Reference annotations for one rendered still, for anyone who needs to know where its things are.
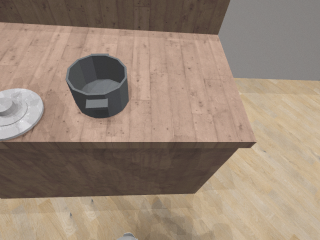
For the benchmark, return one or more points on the robot left shin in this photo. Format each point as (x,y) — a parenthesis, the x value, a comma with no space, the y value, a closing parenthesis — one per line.
(128,234)

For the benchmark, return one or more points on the knob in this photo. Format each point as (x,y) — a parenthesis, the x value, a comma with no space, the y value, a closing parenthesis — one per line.
(7,106)

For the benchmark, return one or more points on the lid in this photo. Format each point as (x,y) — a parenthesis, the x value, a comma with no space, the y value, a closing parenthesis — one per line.
(28,111)

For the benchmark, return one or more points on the table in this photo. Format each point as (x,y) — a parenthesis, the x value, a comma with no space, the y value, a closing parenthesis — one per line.
(184,118)

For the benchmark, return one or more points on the pot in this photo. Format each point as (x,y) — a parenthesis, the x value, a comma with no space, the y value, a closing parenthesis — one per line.
(99,85)

